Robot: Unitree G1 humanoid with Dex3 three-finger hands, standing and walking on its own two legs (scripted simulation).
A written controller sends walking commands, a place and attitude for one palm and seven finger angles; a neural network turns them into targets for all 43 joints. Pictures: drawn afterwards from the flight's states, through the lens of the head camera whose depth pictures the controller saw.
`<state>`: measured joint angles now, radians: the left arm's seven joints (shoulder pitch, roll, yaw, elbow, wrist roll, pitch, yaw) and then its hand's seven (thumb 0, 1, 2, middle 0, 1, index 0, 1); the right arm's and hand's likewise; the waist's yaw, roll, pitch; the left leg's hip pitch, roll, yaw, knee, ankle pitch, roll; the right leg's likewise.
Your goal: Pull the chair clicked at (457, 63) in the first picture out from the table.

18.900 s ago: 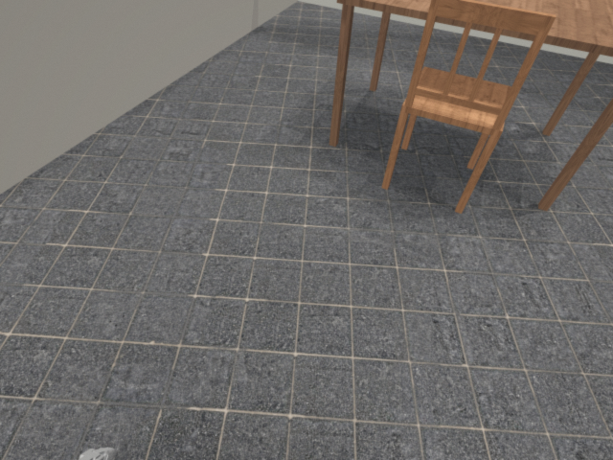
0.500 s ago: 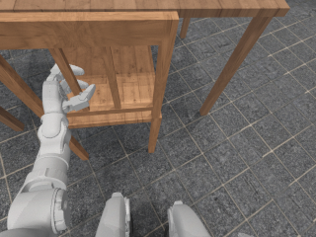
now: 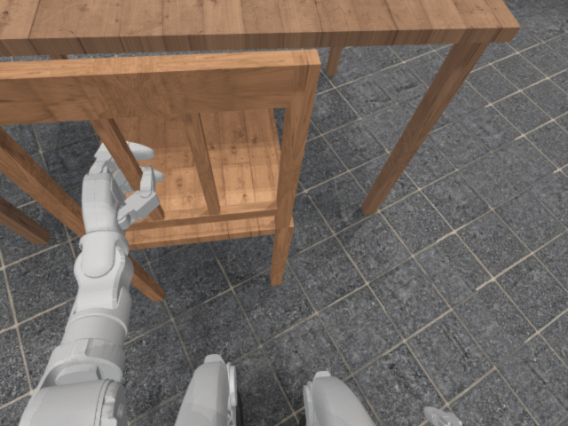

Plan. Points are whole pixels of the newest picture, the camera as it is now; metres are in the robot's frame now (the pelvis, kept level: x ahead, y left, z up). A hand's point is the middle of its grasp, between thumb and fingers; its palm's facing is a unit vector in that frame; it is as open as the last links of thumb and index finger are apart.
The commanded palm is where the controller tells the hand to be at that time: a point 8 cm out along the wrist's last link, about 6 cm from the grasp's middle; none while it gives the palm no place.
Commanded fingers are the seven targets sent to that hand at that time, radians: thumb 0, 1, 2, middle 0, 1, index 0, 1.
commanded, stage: hook a spindle and tug to test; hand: left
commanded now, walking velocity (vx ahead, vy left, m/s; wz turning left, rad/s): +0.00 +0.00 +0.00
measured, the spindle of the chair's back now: (135, 176) +0.46 +0.20 +0.01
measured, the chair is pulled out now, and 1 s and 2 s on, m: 0.01 0.12 0.18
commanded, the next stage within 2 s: step backward, pulling the chair out in 0.22 s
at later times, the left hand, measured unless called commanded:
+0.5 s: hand (149, 204) +0.41 +0.17 +0.03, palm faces +0.14 -0.98 -0.13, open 5.3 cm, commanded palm +0.38 +0.21 +0.03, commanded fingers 0.00 0.90 0.90 -0.50 -1.45 -0.50 -1.45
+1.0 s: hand (173, 259) +0.33 +0.13 +0.04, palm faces +0.03 -0.99 -0.13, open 5.0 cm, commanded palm +0.32 +0.18 +0.04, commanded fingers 0.00 0.90 0.90 -0.50 -1.45 -0.50 -1.45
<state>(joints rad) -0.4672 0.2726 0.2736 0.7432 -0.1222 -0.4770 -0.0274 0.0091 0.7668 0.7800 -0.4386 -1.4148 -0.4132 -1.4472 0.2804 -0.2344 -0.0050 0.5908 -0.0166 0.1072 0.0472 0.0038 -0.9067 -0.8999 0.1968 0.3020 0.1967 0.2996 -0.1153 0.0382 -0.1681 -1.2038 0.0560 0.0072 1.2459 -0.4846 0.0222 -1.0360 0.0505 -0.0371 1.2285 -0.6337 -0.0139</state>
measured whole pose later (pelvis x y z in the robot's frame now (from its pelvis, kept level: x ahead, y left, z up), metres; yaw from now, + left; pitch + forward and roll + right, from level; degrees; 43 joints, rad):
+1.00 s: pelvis -0.03 +0.00 +0.10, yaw +1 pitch +6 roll -3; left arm -0.47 0.17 0.05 0.99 -0.08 -0.22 0.07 0.03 0.76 0.78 -0.26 -1.11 -0.49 -1.45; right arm 0.24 -0.23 0.00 0.67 0.05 0.10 -0.10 0.01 -0.91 -0.90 0.20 0.30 0.20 0.30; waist -0.07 0.06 0.10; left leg -0.55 0.05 0.02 0.59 -0.16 0.02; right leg -0.39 0.05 -0.04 0.55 -0.27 -0.01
